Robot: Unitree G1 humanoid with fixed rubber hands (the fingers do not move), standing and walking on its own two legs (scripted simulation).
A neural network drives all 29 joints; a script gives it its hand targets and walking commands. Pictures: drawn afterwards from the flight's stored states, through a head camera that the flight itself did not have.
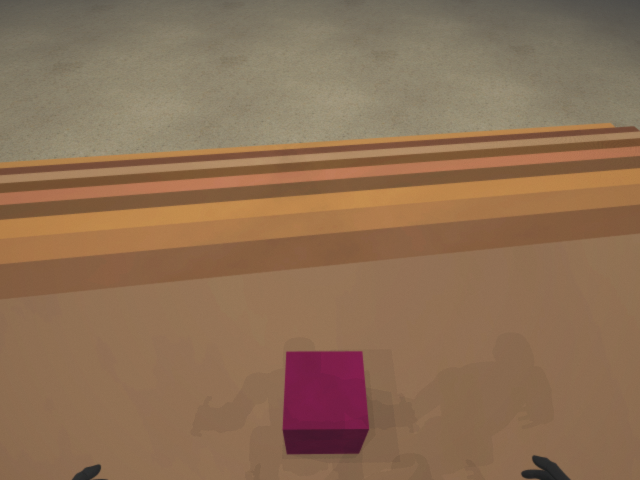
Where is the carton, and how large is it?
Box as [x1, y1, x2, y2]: [283, 351, 368, 453]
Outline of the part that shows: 286,352 283,434 287,453 358,453 368,430 361,351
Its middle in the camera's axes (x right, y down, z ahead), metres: +0.00 +0.46 +1.10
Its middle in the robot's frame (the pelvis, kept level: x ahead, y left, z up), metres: +0.42 -0.03 -0.66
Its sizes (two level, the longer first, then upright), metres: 0.210 0.200 0.250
